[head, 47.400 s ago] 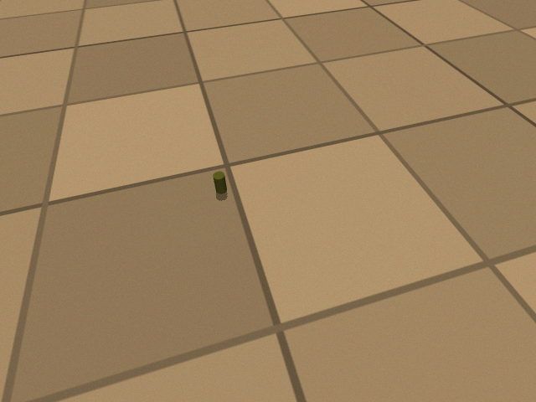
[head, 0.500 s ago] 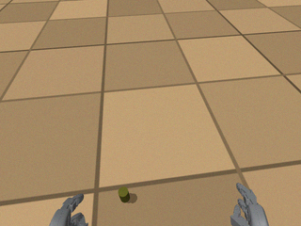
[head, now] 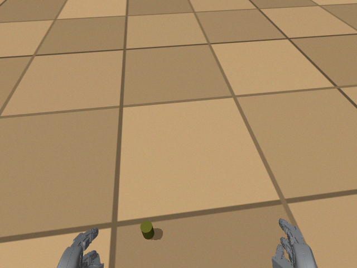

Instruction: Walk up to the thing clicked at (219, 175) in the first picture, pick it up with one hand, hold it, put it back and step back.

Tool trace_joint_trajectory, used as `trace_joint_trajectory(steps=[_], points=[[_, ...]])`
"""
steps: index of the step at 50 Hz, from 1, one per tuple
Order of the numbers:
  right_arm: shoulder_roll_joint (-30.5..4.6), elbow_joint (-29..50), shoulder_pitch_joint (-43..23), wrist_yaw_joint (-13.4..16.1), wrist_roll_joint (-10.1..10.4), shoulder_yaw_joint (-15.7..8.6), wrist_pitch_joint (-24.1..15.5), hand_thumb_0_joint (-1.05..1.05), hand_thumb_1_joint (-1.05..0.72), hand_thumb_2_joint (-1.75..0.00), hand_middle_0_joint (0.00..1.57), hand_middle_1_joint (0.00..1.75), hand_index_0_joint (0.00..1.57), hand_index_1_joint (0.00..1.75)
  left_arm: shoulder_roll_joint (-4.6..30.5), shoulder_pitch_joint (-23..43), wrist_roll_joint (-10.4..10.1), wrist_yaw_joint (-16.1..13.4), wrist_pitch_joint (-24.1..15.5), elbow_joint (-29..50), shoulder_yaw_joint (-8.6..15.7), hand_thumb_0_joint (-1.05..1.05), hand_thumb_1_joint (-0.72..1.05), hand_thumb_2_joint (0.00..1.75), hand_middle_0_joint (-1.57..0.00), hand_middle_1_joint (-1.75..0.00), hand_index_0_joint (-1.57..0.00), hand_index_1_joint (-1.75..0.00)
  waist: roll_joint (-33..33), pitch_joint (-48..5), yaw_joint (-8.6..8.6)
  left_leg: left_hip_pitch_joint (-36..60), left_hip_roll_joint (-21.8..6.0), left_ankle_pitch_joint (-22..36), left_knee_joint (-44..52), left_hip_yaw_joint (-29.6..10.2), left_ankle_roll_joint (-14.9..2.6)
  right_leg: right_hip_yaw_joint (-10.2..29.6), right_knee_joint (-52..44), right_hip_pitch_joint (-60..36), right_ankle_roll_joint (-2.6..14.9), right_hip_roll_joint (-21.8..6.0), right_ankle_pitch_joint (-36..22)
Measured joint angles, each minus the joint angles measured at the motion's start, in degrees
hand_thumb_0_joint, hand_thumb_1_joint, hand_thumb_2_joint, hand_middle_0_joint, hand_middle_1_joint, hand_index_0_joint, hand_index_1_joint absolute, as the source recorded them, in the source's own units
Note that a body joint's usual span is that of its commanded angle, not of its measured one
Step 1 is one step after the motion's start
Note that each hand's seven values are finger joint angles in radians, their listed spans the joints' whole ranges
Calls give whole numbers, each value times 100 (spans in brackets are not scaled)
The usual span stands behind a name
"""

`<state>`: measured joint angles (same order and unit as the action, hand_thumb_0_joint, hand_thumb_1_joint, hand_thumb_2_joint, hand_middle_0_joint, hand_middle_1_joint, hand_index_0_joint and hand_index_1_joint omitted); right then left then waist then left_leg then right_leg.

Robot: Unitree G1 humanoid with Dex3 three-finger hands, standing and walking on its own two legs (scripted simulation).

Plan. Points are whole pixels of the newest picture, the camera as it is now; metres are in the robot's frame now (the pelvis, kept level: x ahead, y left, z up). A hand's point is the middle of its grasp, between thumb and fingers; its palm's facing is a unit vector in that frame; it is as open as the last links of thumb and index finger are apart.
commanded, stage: home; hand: left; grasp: from above
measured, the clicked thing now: (147, 230) +0.43 +0.17 -0.66
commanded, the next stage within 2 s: stand in 0.48 s
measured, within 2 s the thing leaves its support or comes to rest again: neither
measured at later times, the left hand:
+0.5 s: hand out of the picture +0.16 +0.18 -0.05, palm faces +0.04 -0.98 -0.21, open 7.4 cm
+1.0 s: hand out of the picture +0.05 +0.24 -0.11, palm faces +0.05 -0.94 -0.33, open 7.4 cm
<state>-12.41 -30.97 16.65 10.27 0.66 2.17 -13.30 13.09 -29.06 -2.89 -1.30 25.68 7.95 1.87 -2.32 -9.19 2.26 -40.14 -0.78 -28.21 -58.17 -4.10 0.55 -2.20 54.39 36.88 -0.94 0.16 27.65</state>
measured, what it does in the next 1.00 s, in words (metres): stands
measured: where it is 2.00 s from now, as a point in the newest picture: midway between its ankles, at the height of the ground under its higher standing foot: outside the picture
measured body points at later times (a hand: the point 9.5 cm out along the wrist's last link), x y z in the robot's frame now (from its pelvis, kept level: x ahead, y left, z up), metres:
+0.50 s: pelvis +0.00 +0.00 +0.00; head +0.02 +0.01 +0.45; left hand +0.15 +0.23 -0.03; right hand +0.16 -0.24 -0.06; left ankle +0.01 +0.12 -0.68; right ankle -0.01 -0.13 -0.68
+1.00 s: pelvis -0.01 +0.01 +0.05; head +0.00 +0.01 +0.50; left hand +0.05 +0.29 -0.09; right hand +0.08 -0.27 -0.08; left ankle +0.01 +0.12 -0.68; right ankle -0.01 -0.13 -0.68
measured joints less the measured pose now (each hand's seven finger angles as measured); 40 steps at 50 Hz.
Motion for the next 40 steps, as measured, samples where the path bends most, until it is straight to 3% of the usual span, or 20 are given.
trace_joint_trajectory(steps=[29, 31, 33, 36, 40], points=[[-8, 107, 15, -34, 22, -7, 87, 1, -90, -90, 20, 29, 20, 30, 5, -37, -2, -14, 51, 55, -3, 1, 91, 90, -20, -30, -20, -30, -1, -18, 6, -52, 7, 4, -53, -10, -16, -8, 28, 35, -14, -3, -13], [-37, -267, -204, -201, -301, -95, 220, 1, -90, -90, 20, 29, 20, 30, 92, 413, 278, -58, -654, -748, -141, 1, 90, 90, -20, -30, -20, -30, 96, 376, -124, 318, 42, 65, 84, 53, -42, 50, -30, -287, -9, -44, -37], [-169, -747, -454, -486, -516, -79, 597, 1, -90, -90, 20, 29, 20, 30, 170, 966, 466, -70, -1297, -1875, -183, 1, 90, 90, -20, -30, -20, -30, 209, 644, -262, 667, 99, 195, 345, 131, -64, 121, -175, -572, 1, -107, -112], [-306, -1239, -640, -808, -473, -158, 913, 1, -90, -90, 20, 30, 20, 30, 272, 1439, 583, -47, -1776, -3120, -125, 1, 90, 90, -20, -30, -20, -30, 319, 888, -346, 1085, 181, 377, 727, 207, -90, 192, -416, -918, -28, -197, -227], [-400, -1622, -635, -974, -385, -349, 1066, 1, -90, -90, 20, 30, 20, 30, 353, 1609, 582, -56, -2067, -4239, 17, 1, 90, 90, -20, -30, -20, -30, 346, 1021, -357, 1500, 205, 552, 1145, 234, -114, 214, -810, -1316, -66, -228, -396]])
